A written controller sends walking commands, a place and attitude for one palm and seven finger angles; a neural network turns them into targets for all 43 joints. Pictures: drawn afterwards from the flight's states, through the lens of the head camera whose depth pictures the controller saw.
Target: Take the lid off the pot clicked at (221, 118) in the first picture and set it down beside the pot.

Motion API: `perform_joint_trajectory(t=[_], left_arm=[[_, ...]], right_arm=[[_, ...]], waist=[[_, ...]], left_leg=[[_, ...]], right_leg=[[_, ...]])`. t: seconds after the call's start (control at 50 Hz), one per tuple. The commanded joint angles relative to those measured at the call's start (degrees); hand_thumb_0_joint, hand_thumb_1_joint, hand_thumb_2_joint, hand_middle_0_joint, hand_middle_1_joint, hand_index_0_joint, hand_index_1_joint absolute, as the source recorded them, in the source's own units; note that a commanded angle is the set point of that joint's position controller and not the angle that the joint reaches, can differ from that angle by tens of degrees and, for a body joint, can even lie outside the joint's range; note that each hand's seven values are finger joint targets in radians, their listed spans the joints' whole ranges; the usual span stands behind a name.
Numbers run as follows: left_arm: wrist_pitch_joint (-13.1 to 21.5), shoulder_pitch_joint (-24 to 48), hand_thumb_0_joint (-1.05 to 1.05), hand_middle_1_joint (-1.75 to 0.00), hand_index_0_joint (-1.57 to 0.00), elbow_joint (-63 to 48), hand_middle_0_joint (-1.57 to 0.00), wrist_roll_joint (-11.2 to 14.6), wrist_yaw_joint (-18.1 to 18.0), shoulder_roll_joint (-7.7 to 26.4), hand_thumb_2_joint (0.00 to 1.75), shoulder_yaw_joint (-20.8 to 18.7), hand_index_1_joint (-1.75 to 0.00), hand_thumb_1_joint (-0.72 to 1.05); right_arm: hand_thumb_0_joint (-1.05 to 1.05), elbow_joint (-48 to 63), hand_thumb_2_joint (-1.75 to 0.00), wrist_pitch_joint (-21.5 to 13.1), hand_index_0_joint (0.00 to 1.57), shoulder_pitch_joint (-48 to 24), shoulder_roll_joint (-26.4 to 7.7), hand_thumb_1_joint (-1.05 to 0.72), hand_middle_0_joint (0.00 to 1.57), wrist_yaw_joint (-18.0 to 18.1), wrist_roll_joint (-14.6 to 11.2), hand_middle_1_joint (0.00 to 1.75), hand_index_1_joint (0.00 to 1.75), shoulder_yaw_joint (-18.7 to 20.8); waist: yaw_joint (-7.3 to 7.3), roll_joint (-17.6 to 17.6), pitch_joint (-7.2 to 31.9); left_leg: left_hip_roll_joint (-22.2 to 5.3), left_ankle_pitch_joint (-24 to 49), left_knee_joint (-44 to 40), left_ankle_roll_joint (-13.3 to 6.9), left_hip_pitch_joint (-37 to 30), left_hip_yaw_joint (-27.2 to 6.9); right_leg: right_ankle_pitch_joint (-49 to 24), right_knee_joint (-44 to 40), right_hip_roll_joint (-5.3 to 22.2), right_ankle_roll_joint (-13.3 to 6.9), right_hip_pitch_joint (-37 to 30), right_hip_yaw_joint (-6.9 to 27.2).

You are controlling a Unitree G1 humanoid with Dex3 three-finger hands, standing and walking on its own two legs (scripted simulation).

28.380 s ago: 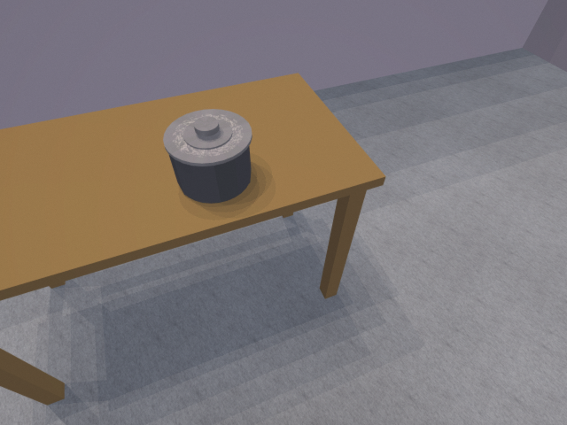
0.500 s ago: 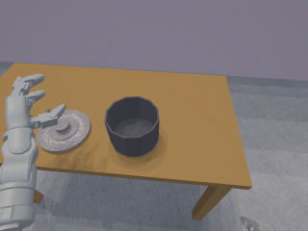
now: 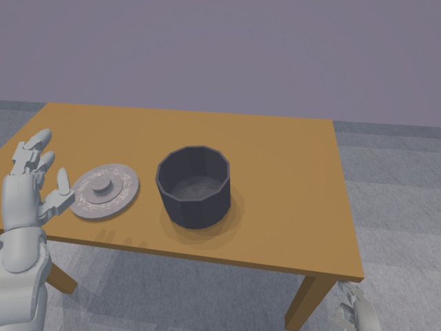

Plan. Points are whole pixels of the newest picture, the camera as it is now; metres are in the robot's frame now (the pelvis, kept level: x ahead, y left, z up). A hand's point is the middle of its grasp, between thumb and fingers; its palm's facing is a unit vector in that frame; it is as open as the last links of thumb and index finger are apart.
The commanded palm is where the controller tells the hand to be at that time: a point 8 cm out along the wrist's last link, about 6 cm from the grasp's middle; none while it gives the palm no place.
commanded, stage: draw the hand back to the body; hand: left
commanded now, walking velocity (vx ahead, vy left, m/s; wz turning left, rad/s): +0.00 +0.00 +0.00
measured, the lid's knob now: (101, 184) +0.47 +0.37 -0.07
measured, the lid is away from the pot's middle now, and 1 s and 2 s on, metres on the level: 0.26 0.26 0.26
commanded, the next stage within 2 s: step back with the hand held close in 0.78 s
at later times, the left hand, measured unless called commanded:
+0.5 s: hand (47, 239) +0.20 +0.25 +0.16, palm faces +0.40 -0.82 -0.41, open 7.4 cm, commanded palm +0.14 +0.29 +0.18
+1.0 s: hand (19, 252) +0.17 +0.26 +0.18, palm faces +0.41 -0.80 -0.45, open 7.4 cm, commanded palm +0.11 +0.30 +0.18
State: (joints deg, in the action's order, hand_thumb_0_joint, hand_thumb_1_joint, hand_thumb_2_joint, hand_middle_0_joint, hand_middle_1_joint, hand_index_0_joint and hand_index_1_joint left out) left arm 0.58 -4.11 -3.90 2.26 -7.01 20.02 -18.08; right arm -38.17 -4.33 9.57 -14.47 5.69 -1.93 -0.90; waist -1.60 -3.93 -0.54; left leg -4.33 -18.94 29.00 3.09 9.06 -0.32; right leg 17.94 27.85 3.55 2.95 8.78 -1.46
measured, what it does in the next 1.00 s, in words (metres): stands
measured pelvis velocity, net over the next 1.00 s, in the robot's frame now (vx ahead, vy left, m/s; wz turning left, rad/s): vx -0.02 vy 0.02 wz -0.01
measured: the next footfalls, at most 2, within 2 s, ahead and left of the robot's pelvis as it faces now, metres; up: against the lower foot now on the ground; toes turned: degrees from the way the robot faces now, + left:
none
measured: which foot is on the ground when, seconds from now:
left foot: down 0.00-1.00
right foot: down 0.00-1.00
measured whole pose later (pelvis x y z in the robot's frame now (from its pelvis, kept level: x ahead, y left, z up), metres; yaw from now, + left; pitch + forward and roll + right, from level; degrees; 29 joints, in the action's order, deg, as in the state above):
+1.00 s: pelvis -0.02 +0.02 +0.00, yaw -1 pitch -2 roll -1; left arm 7.1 -29.6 -30.7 2.4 -6.5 21.0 -20.6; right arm -35.1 -5.5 10.5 -12.8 5.9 -0.6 -1.5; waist -2.4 -3.0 -0.3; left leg -3.5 -18.9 32.6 1.7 12.1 0.3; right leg 16.3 29.1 4.4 4.3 11.1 -0.5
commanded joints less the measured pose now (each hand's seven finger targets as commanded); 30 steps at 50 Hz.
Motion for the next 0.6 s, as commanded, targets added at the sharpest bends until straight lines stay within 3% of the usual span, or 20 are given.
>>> perform_joint_trajectory(t=[0.0, 0.02, 0.06, 0.1, 0.16, 0.2, 0.22, 0.26, 0.3, 0.38, 0.4, 0.42, 0.5, 0.52, 0.58], left_arm=[[3.9, 9.0, 0.00, -0.30, -0.20, -17.1, -0.20, -0.2, -0.9, 14.5, 0.90, -6.2, -0.30, 0.90], [4.1, 8.5, 0.00, -0.30, -0.20, -18.4, -0.20, -0.3, -0.8, 13.1, 0.90, -5.2, -0.30, 0.90], [3.8, 4.6, 0.00, -0.30, -0.20, -17.4, -0.20, -0.1, -0.8, 12.3, 0.90, -5.1, -0.30, 0.90], [4.2, 4.4, 0.00, -0.30, -0.20, -20.9, -0.20, -0.2, -0.9, 13.5, 0.90, -5.7, -0.30, 0.90], [4.3, -0.6, 0.00, -0.30, -0.20, -23.0, -0.20, -0.3, -0.7, 11.2, 0.90, -4.4, -0.30, 0.90], [4.7, -1.6, 0.00, -0.30, -0.20, -26.3, -0.20, -0.4, -0.9, 13.0, 0.90, -5.7, -0.30, 0.90], [4.7, -3.6, 0.00, -0.30, -0.20, -26.0, -0.20, -0.5, -0.9, 11.9, 0.90, -5.4, -0.30, 0.90], [4.5, -6.7, 0.00, -0.30, -0.20, -26.4, -0.20, -0.3, -0.8, 10.9, 0.90, -4.9, -0.30, 0.90], [4.7, -7.5, 0.00, -0.30, -0.20, -28.9, -0.20, -0.3, -0.9, 12.1, 0.90, -5.7, -0.30, 0.90], [5.0, -13.1, 0.00, -0.30, -0.20, -32.5, -0.20, -0.4, -0.9, 10.6, 0.90, -5.0, -0.30, 0.90], [5.1, -13.5, 0.00, -0.30, -0.20, -33.5, -0.20, -0.4, -1.0, 11.9, 0.90, -5.9, -0.30, 0.90], [5.1, -13.8, 0.00, -0.30, -0.20, -33.2, -0.20, -0.6, -0.8, 9.7, 0.90, -4.3, -0.30, 0.90], [5.3, -18.5, 0.00, -0.30, -0.20, -36.7, -0.20, -0.7, -1.3, 11.2, 0.90, -5.8, -0.30, 0.90], [5.3, -20.2, 0.00, -0.30, -0.20, -36.9, -0.20, -0.7, -1.2, 9.5, 0.90, -4.8, -0.30, 0.90], [5.4, -22.6, 0.00, -0.30, -0.20, -39.3, -0.20, -0.8, -1.2, 8.9, 0.90, -4.1, -0.30, 0.90]], right_arm=[[0.00, 8.3, -0.90, -3.5, 0.20, -5.5, -6.4, -0.90, 0.20, 0.5, 0.1, 0.30, 0.30, 1.8], [0.00, 8.7, -0.90, -3.9, 0.20, -5.7, -6.1, -0.90, 0.20, 0.5, 0.2, 0.30, 0.30, 1.6], [0.00, 8.5, -0.90, -3.8, 0.20, -5.7, -6.0, -0.90, 0.20, 0.5, 0.3, 0.30, 0.30, 1.7], [0.00, 8.6, -0.90, -4.0, 0.20, -6.0, -6.1, -0.90, 0.20, 0.6, 0.4, 0.30, 0.30, 1.7], [0.00, 9.0, -0.90, -4.5, 0.20, -6.1, -5.7, -0.90, 0.20, 0.4, 0.5, 0.30, 0.30, 1.5], [0.00, 9.1, -0.90, -4.9, 0.20, -6.4, -5.9, -0.90, 0.20, 0.4, 0.6, 0.30, 0.30, 1.6], [0.00, 9.4, -0.90, -5.1, 0.20, -6.4, -5.6, -0.90, 0.20, 0.4, 0.7, 0.30, 0.30, 1.5], [0.00, 9.4, -0.90, -5.1, 0.20, -6.1, -5.5, -0.90, 0.20, 0.3, 0.7, 0.30, 0.30, 1.4], [0.00, 9.5, -0.90, -5.1, 0.20, -6.5, -5.6, -0.90, 0.20, 0.3, 0.8, 0.30, 0.30, 1.5], [0.00, 10.1, -0.90, -5.7, 0.20, -6.6, -5.2, -0.90, 0.20, 0.2, 1.0, 0.30, 0.30, 1.5], [0.00, 9.9, -0.90, -5.8, 0.20, -6.5, -5.4, -0.90, 0.20, 0.2, 1.0, 0.30, 0.30, 1.5], [0.00, 10.2, -0.90, -5.9, 0.20, -6.8, -5.1, -0.90, 0.20, 0.3, 1.1, 0.30, 0.30, 1.3], [0.00, 10.2, -0.90, -6.3, 0.20, -6.8, -5.1, -0.90, 0.20, 0.3, 1.1, 0.30, 0.30, 1.5], [0.00, 10.6, -0.90, -6.4, 0.20, -6.7, -4.7, -0.90, 0.20, 0.4, 1.1, 0.30, 0.30, 1.4], [0.00, 10.9, -0.90, -6.3, 0.20, -7.1, -4.7, -0.90, 0.20, 0.4, 1.1, 0.30, 0.30, 1.6]], waist=[[-0.18, 1.1, 9.3], [-0.13, 0.8, 10.4], [-0.33, 2.6, 8.7], [-0.24, 1.7, 8.3], [-0.76, 0.5, 8.4], [-0.85, 1.4, 8.0], [-1.03, 0.1, 8.4], [-1.02, 1.6, 7.2], [-0.91, 1.4, 6.2], [-1.40, 0.6, 6.6], [-1.26, 1.3, 6.4], [-1.07, 1.4, 5.9], [-1.59, -0.2, 5.1], [-1.51, 0.6, 5.6], [-1.67, 1.1, 4.2]], left_leg=[[1.8, 19.6, -2.0, -4.6, -5.2, 3.5], [2.0, 19.8, -2.4, -4.7, -5.7, 3.9], [1.8, 18.8, -2.1, -4.7, -4.7, 3.8], [1.6, 18.5, -2.0, -4.6, -4.8, 3.5], [1.5, 18.4, -2.3, -4.5, -4.9, 3.6], [1.3, 18.3, -2.4, -4.4, -4.6, 3.1], [1.5, 18.4, -2.9, -4.4, -4.5, 3.5], [1.4, 17.8, -2.4, -4.5, -3.8, 3.4], [1.3, 16.7, -2.2, -4.3, -3.4, 3.1], [1.2, 16.7, -2.0, -4.4, -3.6, 3.2], [1.1, 16.2, -2.0, -4.3, -3.3, 2.9], [1.3, 15.8, -2.6, -4.3, -3.0, 3.1], [1.0, 14.7, -2.1, -4.1, -2.4, 2.6], [1.3, 14.9, -2.4, -4.3, -2.5, 2.9], [0.8, 14.6, -1.6, -4.2, -1.8, 2.7]], right_leg=[[-23.2, -2.5, -0.8, -3.7, -0.7, -4.3], [-23.2, -2.4, -1.1, -3.6, -1.0, -4.2], [-22.2, -2.8, -0.8, -3.5, -0.5, -4.3], [-21.8, -2.9, -0.6, -3.6, -0.3, -4.2], [-20.8, -2.8, -0.6, -3.7, -0.3, -4.3], [-20.5, -2.7, -0.6, -3.7, -0.5, -4.3], [-20.1, -2.4, -0.9, -3.7, -0.5, -4.3], [-20.1, -3.0, -0.5, -3.6, -0.3, -4.3], [-19.1, -3.2, -0.5, -3.7, 0.2, -4.1], [-18.7, -3.2, -0.3, -3.7, 0.3, -4.0], [-18.1, -3.1, -0.4, -3.7, 0.3, -4.0], [-17.0, -3.0, -0.7, -3.7, 0.8, -4.2], [-15.7, -2.8, -0.3, -3.9, 1.0, -4.1], [-15.8, -2.8, -0.5, -3.8, 1.0, -4.0], [-15.8, -2.8, -0.2, -3.8, 1.8, -4.0]])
